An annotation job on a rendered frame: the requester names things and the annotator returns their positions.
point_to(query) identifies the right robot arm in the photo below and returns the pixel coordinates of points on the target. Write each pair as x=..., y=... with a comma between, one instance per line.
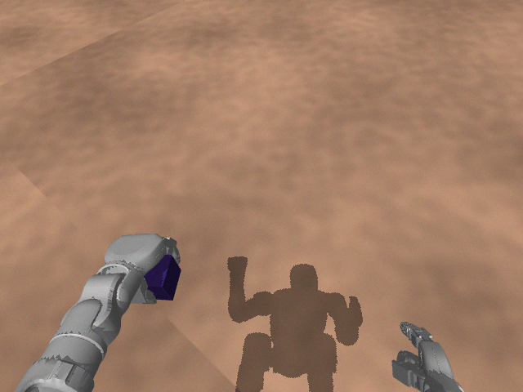
x=441, y=383

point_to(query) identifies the left robot hand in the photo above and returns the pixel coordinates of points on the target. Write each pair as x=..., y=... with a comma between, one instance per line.
x=143, y=252

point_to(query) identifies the cube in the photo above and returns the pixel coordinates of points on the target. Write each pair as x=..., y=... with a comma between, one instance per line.
x=163, y=278

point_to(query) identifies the right robot hand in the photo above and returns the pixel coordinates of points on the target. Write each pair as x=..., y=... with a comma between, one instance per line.
x=411, y=369

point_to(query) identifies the left robot arm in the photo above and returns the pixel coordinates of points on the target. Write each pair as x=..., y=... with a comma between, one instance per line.
x=75, y=352

